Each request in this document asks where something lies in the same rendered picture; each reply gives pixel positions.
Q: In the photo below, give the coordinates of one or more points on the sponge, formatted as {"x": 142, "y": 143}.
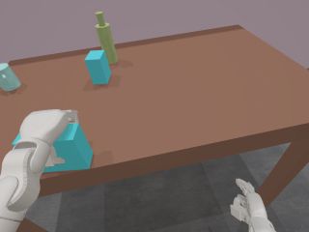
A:
{"x": 72, "y": 146}

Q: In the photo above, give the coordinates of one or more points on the robot left forearm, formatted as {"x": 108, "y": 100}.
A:
{"x": 20, "y": 176}

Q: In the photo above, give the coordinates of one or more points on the table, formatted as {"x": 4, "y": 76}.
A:
{"x": 170, "y": 101}

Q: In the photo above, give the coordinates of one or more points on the left robot hand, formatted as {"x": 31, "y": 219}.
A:
{"x": 47, "y": 126}

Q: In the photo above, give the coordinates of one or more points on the robot right forearm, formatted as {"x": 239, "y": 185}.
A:
{"x": 260, "y": 224}

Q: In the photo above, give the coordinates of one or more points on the right robot hand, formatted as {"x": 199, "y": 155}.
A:
{"x": 252, "y": 203}

